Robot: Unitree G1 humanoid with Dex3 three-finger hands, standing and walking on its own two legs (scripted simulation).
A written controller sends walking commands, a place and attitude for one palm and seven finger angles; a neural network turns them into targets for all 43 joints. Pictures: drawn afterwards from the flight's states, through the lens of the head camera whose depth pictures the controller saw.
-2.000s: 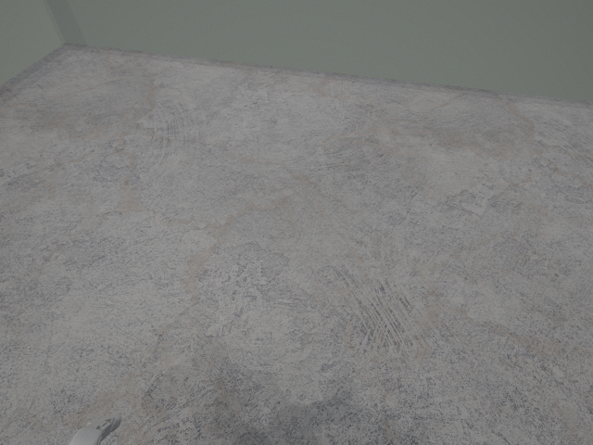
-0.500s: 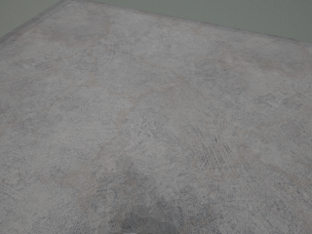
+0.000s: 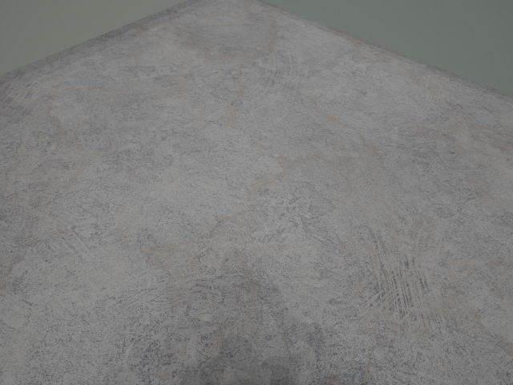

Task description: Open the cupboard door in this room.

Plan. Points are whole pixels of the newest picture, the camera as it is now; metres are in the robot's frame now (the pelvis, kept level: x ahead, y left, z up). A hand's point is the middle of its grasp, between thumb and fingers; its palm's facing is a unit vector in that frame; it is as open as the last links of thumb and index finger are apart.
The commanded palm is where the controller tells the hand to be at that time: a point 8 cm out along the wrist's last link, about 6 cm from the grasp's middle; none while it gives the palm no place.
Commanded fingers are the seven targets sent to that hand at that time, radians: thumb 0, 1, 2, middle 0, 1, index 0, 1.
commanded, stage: turn or walk to find it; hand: left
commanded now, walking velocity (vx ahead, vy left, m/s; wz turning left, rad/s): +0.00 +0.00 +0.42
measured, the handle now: out of the picture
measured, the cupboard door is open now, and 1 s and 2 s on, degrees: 0 0 0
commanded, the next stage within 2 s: stand and wait in 0.82 s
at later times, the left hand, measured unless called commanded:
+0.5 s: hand out of the picture +0.06 +0.24 -0.14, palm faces +0.16 -0.96 -0.24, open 7.4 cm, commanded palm none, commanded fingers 0.00 0.90 0.90 -0.20 -0.30 -0.20 -0.30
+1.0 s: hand out of the picture -0.09 +0.20 -0.16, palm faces +0.40 -0.89 -0.23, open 7.4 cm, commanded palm none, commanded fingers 0.00 0.90 0.90 -0.20 -0.30 -0.20 -0.30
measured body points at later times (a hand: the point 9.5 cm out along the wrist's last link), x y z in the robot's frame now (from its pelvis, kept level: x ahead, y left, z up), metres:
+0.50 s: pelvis -0.02 +0.02 +0.02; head +0.00 +0.03 +0.47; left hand +0.05 +0.29 -0.12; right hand +0.04 -0.22 -0.13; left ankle -0.01 +0.10 -0.72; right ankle -0.02 -0.12 -0.69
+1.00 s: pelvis -0.05 +0.01 +0.01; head -0.02 +0.03 +0.46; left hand -0.11 +0.25 -0.14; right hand +0.11 -0.21 -0.14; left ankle -0.10 +0.13 -0.71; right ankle -0.03 -0.11 -0.72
